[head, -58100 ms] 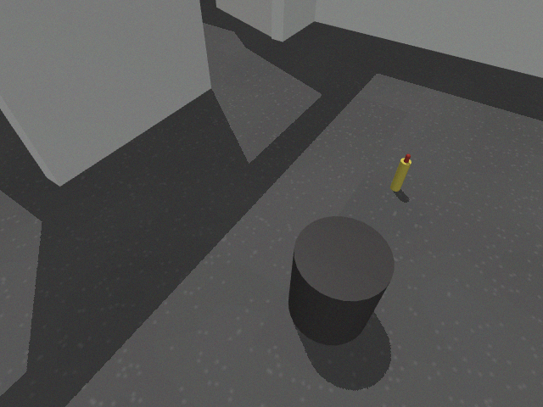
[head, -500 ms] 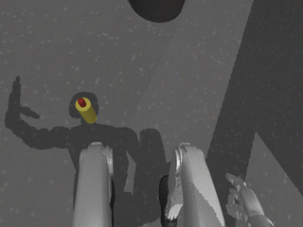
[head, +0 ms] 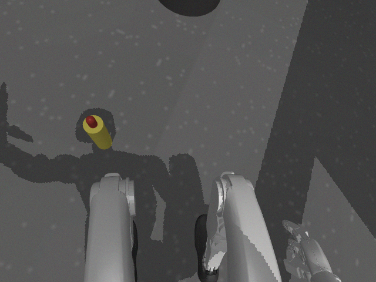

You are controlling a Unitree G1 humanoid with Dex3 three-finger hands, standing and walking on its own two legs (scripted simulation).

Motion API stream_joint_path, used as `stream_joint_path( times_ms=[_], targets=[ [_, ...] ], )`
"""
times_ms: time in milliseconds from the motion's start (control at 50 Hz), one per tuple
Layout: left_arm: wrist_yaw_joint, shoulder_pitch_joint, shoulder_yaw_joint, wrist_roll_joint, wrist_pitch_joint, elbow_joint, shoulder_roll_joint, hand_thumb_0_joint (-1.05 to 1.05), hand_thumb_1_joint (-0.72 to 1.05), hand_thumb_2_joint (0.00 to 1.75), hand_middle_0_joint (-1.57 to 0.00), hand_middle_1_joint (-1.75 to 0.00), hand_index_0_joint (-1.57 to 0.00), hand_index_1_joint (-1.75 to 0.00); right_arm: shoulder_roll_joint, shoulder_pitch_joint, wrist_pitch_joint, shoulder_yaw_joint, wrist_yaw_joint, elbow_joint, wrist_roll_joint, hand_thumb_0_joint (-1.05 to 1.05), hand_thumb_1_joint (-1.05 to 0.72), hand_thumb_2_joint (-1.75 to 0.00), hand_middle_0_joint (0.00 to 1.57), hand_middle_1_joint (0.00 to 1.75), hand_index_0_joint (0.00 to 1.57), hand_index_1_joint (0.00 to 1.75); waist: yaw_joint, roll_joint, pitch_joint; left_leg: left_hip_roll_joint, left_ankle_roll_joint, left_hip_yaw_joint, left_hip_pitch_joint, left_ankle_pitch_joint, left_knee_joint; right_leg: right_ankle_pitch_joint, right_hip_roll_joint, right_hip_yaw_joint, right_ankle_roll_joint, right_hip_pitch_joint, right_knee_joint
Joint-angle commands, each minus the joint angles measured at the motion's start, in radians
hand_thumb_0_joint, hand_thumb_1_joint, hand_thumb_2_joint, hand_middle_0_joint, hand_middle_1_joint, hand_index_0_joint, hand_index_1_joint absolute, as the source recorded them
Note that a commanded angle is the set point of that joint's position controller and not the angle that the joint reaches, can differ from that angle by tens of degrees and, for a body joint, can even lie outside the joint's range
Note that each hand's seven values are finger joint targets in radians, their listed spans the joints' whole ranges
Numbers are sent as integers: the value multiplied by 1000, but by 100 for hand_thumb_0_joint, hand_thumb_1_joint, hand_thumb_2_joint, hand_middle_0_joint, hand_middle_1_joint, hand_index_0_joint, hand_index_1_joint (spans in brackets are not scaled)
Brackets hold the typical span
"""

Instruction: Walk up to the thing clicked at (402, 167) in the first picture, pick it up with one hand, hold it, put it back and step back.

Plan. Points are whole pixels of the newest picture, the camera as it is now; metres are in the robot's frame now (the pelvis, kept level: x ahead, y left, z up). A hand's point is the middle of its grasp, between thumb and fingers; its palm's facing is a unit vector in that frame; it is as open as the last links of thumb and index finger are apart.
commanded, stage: go down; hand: left
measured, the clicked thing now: (98, 132) +0.46 +0.23 -0.29
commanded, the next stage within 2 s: approach in 0.04 s
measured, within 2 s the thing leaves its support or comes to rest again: neither
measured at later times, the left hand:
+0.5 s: hand out of the picture +0.40 +0.38 -0.10, palm faces +0.12 -0.99 +0.04, open 17.7 cm
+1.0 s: hand (77, 142) +0.42 +0.27 -0.25, palm faces +0.08 -0.99 +0.07, open 17.7 cm
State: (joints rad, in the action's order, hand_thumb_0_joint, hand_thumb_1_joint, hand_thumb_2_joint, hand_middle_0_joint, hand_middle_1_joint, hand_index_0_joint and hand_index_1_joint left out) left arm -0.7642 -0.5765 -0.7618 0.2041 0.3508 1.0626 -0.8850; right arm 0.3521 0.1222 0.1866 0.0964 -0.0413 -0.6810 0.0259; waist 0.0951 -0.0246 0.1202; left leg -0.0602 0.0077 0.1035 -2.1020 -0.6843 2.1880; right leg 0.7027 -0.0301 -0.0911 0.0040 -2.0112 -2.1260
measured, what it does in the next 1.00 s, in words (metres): lowers itself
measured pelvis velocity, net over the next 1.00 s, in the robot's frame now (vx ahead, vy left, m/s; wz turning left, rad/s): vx -0.02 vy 0.01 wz -0.14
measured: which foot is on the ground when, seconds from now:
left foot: down 0.00-1.00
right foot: down 0.00-1.00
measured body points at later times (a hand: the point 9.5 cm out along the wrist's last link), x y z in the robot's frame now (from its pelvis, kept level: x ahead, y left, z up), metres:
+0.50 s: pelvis -0.01 +0.00 -0.05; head +0.22 +0.10 +0.32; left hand +0.39 +0.43 -0.10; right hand +0.14 -0.28 -0.13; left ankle +0.08 +0.12 -0.37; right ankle +0.09 -0.13 -0.37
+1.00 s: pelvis -0.02 +0.01 -0.11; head +0.21 +0.14 +0.25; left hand +0.41 +0.32 -0.25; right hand +0.12 -0.26 -0.16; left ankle +0.08 +0.12 -0.37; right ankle +0.09 -0.12 -0.37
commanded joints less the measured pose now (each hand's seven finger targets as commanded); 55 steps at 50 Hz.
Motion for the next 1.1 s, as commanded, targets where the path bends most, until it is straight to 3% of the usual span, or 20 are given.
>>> stream_joint_path(
  times_ms=[0, 100, 120, 200, 240, 340, 460, 480, 520, 540, 580, 600, 620, 640, 680, 740, 760, 900, 960, 1080],
  targets=[
    [5, -186, -83, 39, 59, -205, -425, 0, -56, 6, -6, -4, -4, -5, 235, 138, 29, -80, -15, 52, -2, 0, -92, -91, 20, 30, 20, 30, -50, 263, 607, 21, 14, -22, 524, 183, -278, -168, 38, -3, -49, 252, 212],
    [-4, -199, -83, 39, 67, -179, -422, 0, -55, 6, -6, -4, -4, -5, 240, 132, 25, -74, -14, 52, 0, 0, -91, -91, 20, 30, 20, 30, -42, 278, 595, 17, 9, 3, 543, 180, -282, -166, 35, -13, -51, 208, 185],
    [-7, -210, -72, 40, 69, -178, -408, 0, -58, 11, -8, -9, -4, -12, 239, 133, 23, -75, -14, 53, 2, 0, -93, -91, 20, 30, 20, 30, -32, 270, 596, 18, 12, -5, 537, 185, -270, -168, 36, -10, -49, 208, 193],
    [-19, -235, -59, 51, 91, -90, -378, 0, -58, 3, -8, -6, -5, -9, 241, 129, 28, -57, -8, 50, 9, 0, -91, -90, 20, 30, 20, 30, 10, 227, 514, 20, 16, -4, 455, 152, -231, -149, 40, -17, -46, 189, 180],
    [-26, -239, -43, 67, 122, -40, -345, 0, -59, 2, -8, -6, -5, -8, 244, 109, 32, -48, -5, 51, 13, 0, -90, -90, 20, 30, 20, 30, 27, 179, 459, 20, 22, -7, 395, 110, -203, -120, 44, -24, -41, 173, 178],
    [-26, -258, -27, 97, 219, 52, -316, 0, -61, 2, -8, -6, -6, -8, 262, 85, 41, -15, 11, 63, 35, 0, -90, -90, 20, 30, 20, 30, 51, 167, 447, 14, 17, -3, 353, 93, -135, -112, 53, -45, -38, 169, 131],
    [7, -266, -28, 80, 328, 101, -354, 0, -60, 2, -8, -6, -6, -8, 288, 50, 28, 30, 31, 63, 81, 0, -91, -90, 20, 30, 20, 30, 55, 215, 469, 3, 5, 3, 356, 165, -45, -174, 65, -67, -38, 182, 53],
    [17, -292, -52, 72, 350, 47, -408, 0, -60, 2, -8, -6, -5, -8, 297, 48, 21, 34, 34, 57, 89, 0, -91, -90, 20, 30, 20, 30, 42, 266, 474, -1, -2, 9, 386, 173, -46, -174, 65, -72, -42, 160, 33],
    [30, -272, -52, 60, 376, 56, -412, 0, -61, 2, -8, -6, -6, -8, 307, 33, 5, 48, 41, 64, 107, 0, -91, -90, 20, 30, 20, 30, 45, 318, 486, -8, -10, 19, 417, 187, -34, -182, 70, -86, -43, 161, 10],
    [38, -300, -72, 57, 400, -15, -441, 0, -59, 3, -8, -7, -5, -9, 312, 9, -1, 56, 44, 80, 113, 0, -91, -90, 20, 30, 20, 30, 41, 349, 507, -12, -15, 27, 446, 193, -31, -184, 70, -93, -44, 152, -7],
    [49, -262, -66, 46, 426, 33, -428, 0, -57, 3, -8, -7, -5, -8, 322, -5, -15, 69, 47, 65, 134, 0, -91, -91, 20, 30, 20, 30, 63, 385, 476, -18, -20, 33, 447, 197, -18, -194, 73, -104, -41, 148, -26],
    [52, -269, -38, 54, 447, -7, -379, 0, -60, 3, -8, -7, -5, -8, 322, -30, -20, 82, 52, 82, 139, 0, -92, -91, 20, 30, 20, 30, 76, 391, 477, -20, -23, 43, 463, 209, -12, -202, 74, -114, -42, 144, -40],
    [65, -239, -88, 47, 459, 18, -438, 0, -58, 3, -8, -7, -5, -9, 335, -25, -27, 83, 51, 60, 150, 0, -92, -91, 20, 30, 20, 30, 63, 419, 481, -23, -26, 47, 474, 226, -1, -216, 75, -116, -41, 147, -52],
    [74, -245, -69, 47, 472, 21, -423, 0, -61, 2, -8, -7, -6, -9, 331, -29, -34, 96, 54, 61, 160, 0, -93, -91, 20, 30, 20, 30, 78, 426, 480, -24, -28, 49, 471, 245, 13, -233, 78, -119, -40, 162, -59],
    [84, -257, 0, 54, 493, 35, -318, 0, -61, 3, -8, -9, -6, -10, 330, -64, -42, 106, 60, 75, 172, 0, -93, -91, 20, 30, 20, 30, 104, 412, 453, -26, -25, 61, 449, 201, 30, -213, 81, -132, -38, 135, -68],
    [119, -194, 37, 43, 514, 121, -254, 0, -60, 4, -7, -8, -5, -10, 342, -81, -52, 121, 65, 63, 192, 0, -93, -91, 20, 30, 20, 30, 128, 392, 385, -29, -31, 73, 424, 189, 50, -218, 83, -153, -37, 125, -80],
    [129, -223, 81, 38, 525, 130, -219, 0, -61, 0, -7, -7, -6, -7, 341, -97, -55, 135, 69, 75, 196, 0, -93, -91, 20, 30, 20, 30, 147, 376, 363, -29, -29, 80, 403, 173, 63, -212, 84, -162, -35, 118, -84],
    [272, -232, 48, 45, 630, 135, -215, 0, -61, 0, -8, -7, -7, -7, 358, -151, -78, 170, 97, 84, 226, 0, -94, -91, 20, 30, 20, 30, 148, 295, 289, -27, -21, 94, 306, 101, 110, -188, 98, -187, -22, 167, -90],
    [328, -218, 64, 16, 663, 165, -195, 0, -61, 0, -7, -7, -7, -7, 364, -165, -88, 178, 107, 84, 243, 0, -94, -91, 20, 30, 20, 30, 162, 321, 270, -29, -27, 101, 311, 107, 109, -200, 100, -195, -21, 176, -103],
    [381, -215, 161, -25, 694, 181, -132, 0, -61, 0, -7, -6, -7, -5, 363, -199, -106, 190, 122, 89, 267, 0, -94, -91, 20, 30, 20, 30, 182, 308, 216, -27, -23, 101, 253, 42, 122, -179, 105, -202, -20, 165, -92]
  ],
)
